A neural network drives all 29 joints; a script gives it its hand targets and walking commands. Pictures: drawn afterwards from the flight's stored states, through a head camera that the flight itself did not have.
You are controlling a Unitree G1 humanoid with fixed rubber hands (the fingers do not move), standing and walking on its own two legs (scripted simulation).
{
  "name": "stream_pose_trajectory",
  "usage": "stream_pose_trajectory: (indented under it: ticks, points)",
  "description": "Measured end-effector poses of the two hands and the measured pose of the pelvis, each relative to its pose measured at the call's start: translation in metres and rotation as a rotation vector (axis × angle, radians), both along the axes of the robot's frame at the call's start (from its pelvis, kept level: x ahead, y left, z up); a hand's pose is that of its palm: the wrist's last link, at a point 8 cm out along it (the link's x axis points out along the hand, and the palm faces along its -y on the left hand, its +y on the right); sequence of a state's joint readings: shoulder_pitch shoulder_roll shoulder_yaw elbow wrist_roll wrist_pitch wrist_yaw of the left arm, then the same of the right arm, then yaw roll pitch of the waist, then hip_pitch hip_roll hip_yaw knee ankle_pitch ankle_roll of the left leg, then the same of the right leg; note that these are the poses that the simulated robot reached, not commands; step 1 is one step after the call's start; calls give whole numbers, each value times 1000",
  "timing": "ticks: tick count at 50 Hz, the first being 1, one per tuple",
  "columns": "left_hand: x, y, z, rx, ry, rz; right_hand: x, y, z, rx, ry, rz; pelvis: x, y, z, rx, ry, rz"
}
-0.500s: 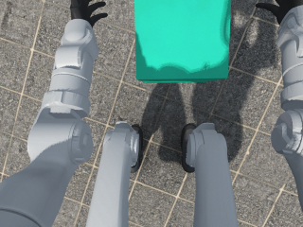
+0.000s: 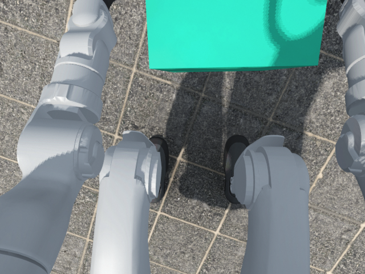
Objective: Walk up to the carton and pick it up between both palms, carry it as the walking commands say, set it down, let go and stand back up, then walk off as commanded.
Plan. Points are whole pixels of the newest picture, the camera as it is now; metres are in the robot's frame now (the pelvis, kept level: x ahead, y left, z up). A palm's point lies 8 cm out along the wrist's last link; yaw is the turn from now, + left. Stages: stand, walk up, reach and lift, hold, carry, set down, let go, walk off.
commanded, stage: reach and lift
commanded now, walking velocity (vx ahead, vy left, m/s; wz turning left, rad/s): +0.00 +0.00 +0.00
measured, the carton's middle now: (223, 2) +0.55 -0.06 -0.25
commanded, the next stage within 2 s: none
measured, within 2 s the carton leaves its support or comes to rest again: leaves its support in 1.64 s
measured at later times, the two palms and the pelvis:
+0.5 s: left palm out of the picture +0.54 +0.15 -0.18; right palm out of the picture +0.55 -0.24 -0.17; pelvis +0.00 +0.00 -0.01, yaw +0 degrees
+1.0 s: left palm out of the picture +0.54 +0.10 -0.18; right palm out of the picture +0.55 -0.22 -0.18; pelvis +0.00 +0.00 -0.01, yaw +0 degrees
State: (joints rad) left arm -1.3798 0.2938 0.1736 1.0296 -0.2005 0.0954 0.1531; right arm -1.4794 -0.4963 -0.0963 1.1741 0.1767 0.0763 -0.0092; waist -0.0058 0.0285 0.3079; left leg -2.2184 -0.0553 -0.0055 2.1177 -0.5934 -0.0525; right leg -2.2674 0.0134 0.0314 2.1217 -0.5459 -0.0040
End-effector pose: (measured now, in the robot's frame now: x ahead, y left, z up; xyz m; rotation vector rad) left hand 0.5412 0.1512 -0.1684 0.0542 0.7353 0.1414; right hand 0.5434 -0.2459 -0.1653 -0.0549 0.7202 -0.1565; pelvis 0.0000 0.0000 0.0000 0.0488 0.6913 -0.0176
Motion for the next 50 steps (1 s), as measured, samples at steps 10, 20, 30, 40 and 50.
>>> stream_pose_trajectory:
  ticks: [10,20,30,40,50]
  points:
    - [2,-2,-17,-5,-19,-3,3,0,-17,-4,-26,-12,-3,1,-18,-3,-57,3]
    - [3,-2,-9,-7,-12,0,2,1,-9,2,-12,-15,-3,0,-15,-2,-48,2]
    - [2,-15,-8,-21,-10,-19,4,15,-8,16,-9,8,-3,0,-12,-1,-35,4]
    - [3,-38,-12,-37,-11,-47,6,25,-11,18,-11,22,-3,0,-10,-1,-32,0]
    - [1,-48,-12,-26,-10,-45,6,27,-11,9,-8,34,-4,-2,-6,7,-26,-12]
